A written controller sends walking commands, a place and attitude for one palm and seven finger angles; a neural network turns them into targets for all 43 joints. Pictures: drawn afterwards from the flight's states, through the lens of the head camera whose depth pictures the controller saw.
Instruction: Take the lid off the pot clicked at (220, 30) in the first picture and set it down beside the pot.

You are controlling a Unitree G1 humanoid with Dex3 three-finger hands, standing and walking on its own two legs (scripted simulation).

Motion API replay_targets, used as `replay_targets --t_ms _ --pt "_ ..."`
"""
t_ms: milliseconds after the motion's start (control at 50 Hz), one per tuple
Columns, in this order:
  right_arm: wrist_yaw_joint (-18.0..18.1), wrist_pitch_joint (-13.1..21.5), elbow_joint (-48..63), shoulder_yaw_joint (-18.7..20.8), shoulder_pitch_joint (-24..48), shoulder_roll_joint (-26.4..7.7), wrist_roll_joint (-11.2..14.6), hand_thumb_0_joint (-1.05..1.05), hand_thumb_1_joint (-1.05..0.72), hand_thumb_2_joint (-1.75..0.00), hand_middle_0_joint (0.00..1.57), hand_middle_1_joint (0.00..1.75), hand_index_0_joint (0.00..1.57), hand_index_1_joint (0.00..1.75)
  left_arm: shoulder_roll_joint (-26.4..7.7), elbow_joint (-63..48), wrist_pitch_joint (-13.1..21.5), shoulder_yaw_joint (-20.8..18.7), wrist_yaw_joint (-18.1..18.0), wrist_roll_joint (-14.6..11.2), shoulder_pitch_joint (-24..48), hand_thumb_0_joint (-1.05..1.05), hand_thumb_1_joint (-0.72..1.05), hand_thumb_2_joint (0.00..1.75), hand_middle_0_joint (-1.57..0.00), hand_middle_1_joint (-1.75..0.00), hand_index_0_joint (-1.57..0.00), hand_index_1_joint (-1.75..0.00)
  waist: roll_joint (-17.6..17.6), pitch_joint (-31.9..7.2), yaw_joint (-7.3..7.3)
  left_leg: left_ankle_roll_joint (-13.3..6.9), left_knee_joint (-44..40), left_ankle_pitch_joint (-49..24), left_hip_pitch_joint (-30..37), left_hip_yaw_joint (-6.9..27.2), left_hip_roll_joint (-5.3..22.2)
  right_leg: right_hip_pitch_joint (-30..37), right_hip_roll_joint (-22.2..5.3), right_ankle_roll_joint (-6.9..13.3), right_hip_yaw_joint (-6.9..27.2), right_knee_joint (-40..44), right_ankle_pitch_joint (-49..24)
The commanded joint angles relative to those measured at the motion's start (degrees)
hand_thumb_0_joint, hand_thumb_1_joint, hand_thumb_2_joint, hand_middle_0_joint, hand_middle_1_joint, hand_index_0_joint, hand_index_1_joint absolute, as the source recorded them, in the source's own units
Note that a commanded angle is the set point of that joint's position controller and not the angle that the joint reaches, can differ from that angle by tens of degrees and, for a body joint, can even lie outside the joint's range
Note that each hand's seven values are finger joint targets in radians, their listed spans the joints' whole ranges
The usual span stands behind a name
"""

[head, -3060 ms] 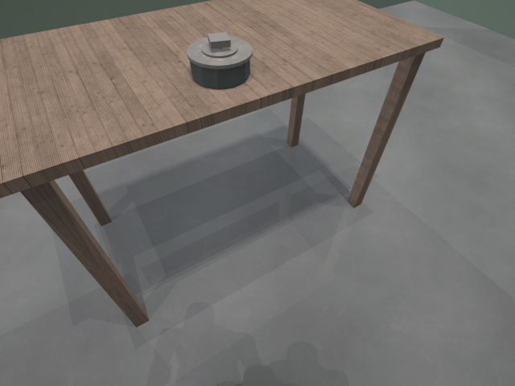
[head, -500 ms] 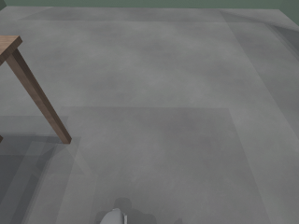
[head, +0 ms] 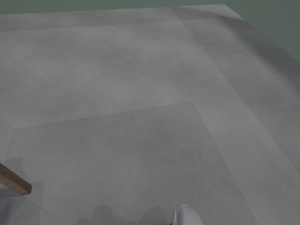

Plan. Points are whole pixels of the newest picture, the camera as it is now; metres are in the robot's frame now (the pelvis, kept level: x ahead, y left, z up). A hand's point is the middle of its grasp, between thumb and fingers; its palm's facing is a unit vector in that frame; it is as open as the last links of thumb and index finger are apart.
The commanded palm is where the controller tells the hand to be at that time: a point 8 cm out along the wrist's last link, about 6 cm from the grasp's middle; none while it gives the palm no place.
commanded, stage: walk to a spot facing it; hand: left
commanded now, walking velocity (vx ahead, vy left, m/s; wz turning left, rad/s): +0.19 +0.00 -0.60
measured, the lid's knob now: out of the picture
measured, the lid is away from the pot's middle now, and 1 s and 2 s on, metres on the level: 0.00 0.00 0.00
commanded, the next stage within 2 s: turn to face it in 0.02 s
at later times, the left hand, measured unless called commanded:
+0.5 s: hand (121, 184) +0.27 +0.11 -0.16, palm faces +0.06 -0.99 -0.16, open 7.3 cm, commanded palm none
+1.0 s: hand (95, 215) +0.17 +0.17 -0.16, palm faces +0.37 -0.87 -0.31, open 7.4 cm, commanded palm none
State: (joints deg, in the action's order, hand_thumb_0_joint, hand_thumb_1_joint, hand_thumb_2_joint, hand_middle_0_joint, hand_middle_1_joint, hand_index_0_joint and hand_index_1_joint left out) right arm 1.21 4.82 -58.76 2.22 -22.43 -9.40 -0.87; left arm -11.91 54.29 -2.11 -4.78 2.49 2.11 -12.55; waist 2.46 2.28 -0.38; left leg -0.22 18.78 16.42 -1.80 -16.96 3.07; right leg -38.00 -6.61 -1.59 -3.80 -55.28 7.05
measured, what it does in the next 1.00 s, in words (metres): walks ahead, turning left: right foot, then left foot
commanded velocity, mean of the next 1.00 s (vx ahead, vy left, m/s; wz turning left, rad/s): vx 0.00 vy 0.00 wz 0.49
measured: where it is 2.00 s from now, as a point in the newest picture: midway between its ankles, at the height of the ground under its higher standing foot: outside the picture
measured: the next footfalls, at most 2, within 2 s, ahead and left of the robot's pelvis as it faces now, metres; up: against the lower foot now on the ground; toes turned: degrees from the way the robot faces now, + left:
right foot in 0.18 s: +0.24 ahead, -0.14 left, +0.00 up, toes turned -12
left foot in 0.62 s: +0.21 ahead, +0.08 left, +0.00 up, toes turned +17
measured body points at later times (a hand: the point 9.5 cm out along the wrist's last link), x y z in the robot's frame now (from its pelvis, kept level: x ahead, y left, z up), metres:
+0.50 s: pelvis +0.15 -0.05 -0.01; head +0.16 -0.05 +0.44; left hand +0.27 +0.16 -0.15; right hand +0.18 -0.28 -0.16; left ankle +0.16 +0.07 -0.70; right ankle +0.20 -0.14 -0.74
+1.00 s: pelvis +0.17 -0.07 -0.01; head +0.20 -0.07 +0.44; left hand +0.15 +0.22 -0.14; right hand +0.32 -0.29 -0.16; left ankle +0.17 +0.07 -0.74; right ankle +0.22 -0.20 -0.73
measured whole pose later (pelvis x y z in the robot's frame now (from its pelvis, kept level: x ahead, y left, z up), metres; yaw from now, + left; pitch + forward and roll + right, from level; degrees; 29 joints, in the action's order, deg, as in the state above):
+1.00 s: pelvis +0.17 -0.07 -0.01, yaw +20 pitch +1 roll +0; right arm -0.2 -2.5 -53.4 3.9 -12.0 -13.0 -1.2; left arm -14.4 51.9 -3.0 -4.4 -1.2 0.3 -11.2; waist -1.6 2.8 -1.3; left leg 0.8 30.2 11.6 -19.4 3.6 -0.3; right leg -19.1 -2.7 -4.8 -0.4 -39.3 21.8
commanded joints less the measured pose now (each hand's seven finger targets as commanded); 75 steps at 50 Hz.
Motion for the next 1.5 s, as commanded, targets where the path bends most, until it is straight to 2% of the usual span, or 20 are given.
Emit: replay_targets --t_ms 0,60,120,160,200,320,540,560,600,720,860,960,980,1000,1020,1100,1300,1400,1440,1480 --pt "0.2 0.5 1.6 1.6 -4.3 -8.0 -0.4 0.00 -0.90 -0.90 0.20 0.30 0.20 0.30 0.3 -7.0 1.7 0.6 0.6 -0.5 8.9 0.00 0.90 0.90 -0.20 -0.30 -0.20 -0.30 -10.0 5.5 -2.55 -6.0 -5.6 -25.0 1.0 3.8 16.0 -0.9 0.9 1.0 -3.1 12.3 0.4" --pt "0.3 -0.2 1.5 2.1 -4.3 -9.0 -0.5 0.00 -0.90 -0.90 0.20 0.30 0.20 0.30 -0.9 -7.2 2.2 0.5 0.4 -0.5 8.3 0.00 0.90 0.90 -0.20 -0.30 -0.20 -0.30 -10.3 3.6 -1.87 -5.1 1.9 -39.3 3.0 1.4 16.7 5.3 3.9 2.9 -5.3 16.6 2.9" --pt "-0.2 -0.7 1.8 1.9 -3.3 -9.7 0.0 0.00 -0.90 -0.90 0.20 0.30 0.20 0.30 -5.5 -2.1 3.9 -0.5 -0.8 0.1 -7.9 0.00 0.90 0.90 -0.20 -0.30 -0.20 -0.30 -4.7 -8.1 5.63 -1.0 27.7 -39.2 -7.1 -0.2 13.2 34.9 5.9 5.4 -5.2 25.2 -5.5" --pt "0.2 -1.3 2.6 1.0 -6.1 -4.9 1.5 0.00 -0.90 -0.90 0.20 0.30 0.20 0.30 -15.0 0.4 5.0 -2.0 -2.4 -1.4 -16.2 0.00 0.90 0.90 -0.20 -0.30 -0.20 -0.30 10.2 -25.3 6.37 2.8 59.5 21.1 -27.1 9.0 0.5 55.4 -20.6 16.7 26.0 27.7 -43.6" --pt "0.2 -2.2 1.4 0.5 -3.6 -3.1 1.1 0.00 -0.90 -0.90 0.20 0.30 0.20 0.30 -10.2 -0.8 4.9 -0.2 -3.5 -1.5 -7.0 0.00 0.90 0.90 -0.20 -0.30 -0.20 -0.30 0.8 -13.5 3.38 2.1 60.0 12.6 -27.3 14.7 4.1 39.6 -16.4 15.3 15.0 31.3 -37.1" --pt "0.0 -6.1 -1.2 0.3 -6.0 -1.8 0.2 0.00 -0.90 -0.90 0.20 0.30 0.20 0.30 -5.4 -2.9 4.0 1.3 -4.6 -0.9 5.5 0.00 0.90 0.90 -0.20 -0.30 -0.20 -0.30 3.5 -5.1 -3.27 3.0 46.0 6.6 -20.2 14.7 4.7 19.6 -12.4 10.5 0.7 38.5 -14.5" --pt "-1.7 -6.1 5.2 1.8 2.9 -3.1 -0.2 0.00 -0.90 -0.90 0.20 0.30 0.20 0.30 -6.9 -3.9 1.5 -0.9 -4.7 -0.9 2.0 0.00 0.90 0.90 -0.20 -0.30 -0.20 -0.30 1.3 -2.2 -0.87 2.2 17.0 0.9 -15.1 9.2 2.1 21.1 -13.9 7.0 -4.4 30.2 4.3" --pt "-1.7 -5.7 4.9 2.3 0.8 -4.9 -0.3 0.00 -0.90 -0.90 0.20 0.30 0.20 0.30 -6.1 -4.1 1.2 -0.8 -4.5 -1.3 1.5 0.00 0.90 0.90 -0.20 -0.30 -0.20 -0.30 -3.9 -3.2 -1.92 1.4 9.1 -3.9 -10.9 12.5 3.3 18.6 -11.3 4.5 -6.6 23.2 6.6" --pt "-0.7 -5.4 5.9 4.4 -2.6 -14.4 -1.0 0.00 -0.90 -0.90 0.20 0.30 0.20 0.30 -2.7 -8.2 0.6 0.0 -3.9 -1.4 5.3 0.00 0.90 0.90 -0.20 -0.30 -0.20 -0.30 -23.1 -2.0 -4.85 -11.7 -3.4 -24.1 -7.0 43.1 23.3 1.7 1.5 -2.4 -4.9 -2.6 31.0" --pt "0.2 -4.2 8.5 3.2 8.4 -11.9 -0.2 0.00 -0.90 -0.90 0.20 0.30 0.20 0.30 -5.2 -5.5 0.6 -0.9 -3.1 -1.1 2.2 0.00 0.90 0.90 -0.20 -0.30 -0.20 -0.30 -9.1 -6.2 -0.01 -8.3 0.6 -25.0 -6.0 27.6 11.8 3.2 1.0 -3.3 3.5 -10.6 13.1" --pt "-0.4 -5.6 8.2 4.4 7.9 -14.7 -0.5 0.00 -0.90 -0.90 0.20 0.30 0.20 0.30 -5.5 -6.8 0.0 -0.5 -3.7 -1.7 3.8 0.00 0.90 0.90 -0.20 -0.30 -0.20 -0.30 -10.6 -4.4 -1.85 -9.7 0.2 -16.5 -7.0 32.7 11.0 9.3 2.9 -3.8 3.3 4.9 17.8" --pt "-0.9 -6.5 10.2 5.0 13.7 -15.5 -0.1 0.00 -0.90 -0.90 0.20 0.30 0.20 0.30 -6.7 -5.3 1.2 -0.7 -4.0 -2.1 -4.4 0.00 0.90 0.90 -0.20 -0.30 -0.20 -0.30 -11.4 -6.6 1.85 -6.3 7.0 -16.8 -15.4 33.4 6.7 26.5 5.4 -2.8 1.3 26.5 9.7" --pt "-1.1 -6.6 10.9 4.9 14.4 -13.5 0.4 0.00 -0.90 -0.90 0.20 0.30 0.20 0.30 -9.1 -5.0 1.8 -1.2 -4.3 -1.8 -7.1 0.00 0.90 0.90 -0.20 -0.30 -0.20 -0.30 -5.2 -7.1 3.23 -3.2 12.8 -9.4 -21.8 31.0 3.0 34.0 1.4 -2.0 4.5 35.7 5.9" --pt "-1.4 -6.7 12.2 4.2 13.6 -8.4 0.8 0.00 -0.90 -0.90 0.20 0.30 0.20 0.30 -15.3 -5.3 2.3 -2.3 -4.8 -0.6 -7.7 0.00 0.90 0.90 -0.20 -0.30 -0.20 -0.30 13.8 -5.8 3.40 2.1 26.7 8.7 -33.4 20.1 -6.0 39.0 -15.2 3.4 20.8 42.2 5.6" --pt "-1.5 -6.8 13.3 4.4 15.6 -10.0 0.2 0.00 -0.90 -0.90 0.20 0.30 0.20 0.30 -17.5 -6.5 2.1 -2.1 -4.9 -0.9 -6.5 0.00 0.90 0.90 -0.20 -0.30 -0.20 -0.30 15.6 -4.2 3.90 2.5 39.3 18.5 -33.5 19.8 -5.4 30.4 -23.1 8.6 26.3 42.2 1.5" --pt "-2.7 -7.9 10.2 4.5 13.1 -10.5 -0.6 0.00 -0.90 -0.90 0.20 0.30 0.20 0.30 -10.1 -8.5 2.6 0.0 -4.6 -1.0 2.0 0.00 0.90 0.90 -0.20 -0.30 -0.20 -0.30 9.8 1.7 -1.03 3.6 53.2 6.2 -33.9 19.1 -1.8 25.3 -11.7 6.7 8.5 37.7 -3.7" --pt "-3.3 -7.9 12.7 2.9 21.5 -8.7 0.3 0.00 -0.90 -0.90 0.20 0.30 0.20 0.30 -13.2 -6.9 2.1 -0.9 -4.5 -0.3 -5.2 0.00 0.90 0.90 -0.20 -0.30 -0.20 -0.30 9.0 -1.5 3.54 4.3 32.0 8.9 -26.3 12.4 -1.7 33.0 -14.7 9.3 2.3 34.7 -12.1" --pt "-2.9 -6.3 11.4 3.0 14.3 -10.4 0.4 0.00 -0.90 -0.90 0.20 0.30 0.20 0.30 -13.7 -6.6 1.2 -1.8 -4.1 -1.0 -3.6 0.00 0.90 0.90 -0.20 -0.30 -0.20 -0.30 6.7 -6.5 0.25 2.4 8.3 -2.8 -9.6 10.6 -2.3 29.0 -13.8 4.3 -4.4 22.6 -12.1" --pt "-2.1 -5.5 10.6 5.9 6.6 -21.8 0.1 0.00 -0.90 -0.90 0.20 0.30 0.20 0.30 -7.5 -9.8 0.7 -0.5 -3.5 -1.7 -1.7 0.00 0.90 0.90 -0.20 -0.30 -0.20 -0.30 -22.4 -9.0 -4.49 -7.2 0.6 -33.0 6.8 40.7 19.7 2.4 -1.5 -4.5 -6.3 -1.9 30.2" --pt "-1.4 -6.0 9.3 5.4 5.8 -20.4 0.0 0.00 -0.90 -0.90 0.20 0.30 0.20 0.30 -8.8 -10.7 -0.2 -0.4 -3.7 -1.0 2.8 0.00 0.90 0.90 -0.20 -0.30 -0.20 -0.30 -11.6 -7.1 -4.21 -12.6 1.0 -28.8 0.6 37.1 19.9 0.9 -2.5 -3.1 2.1 -10.8 26.3"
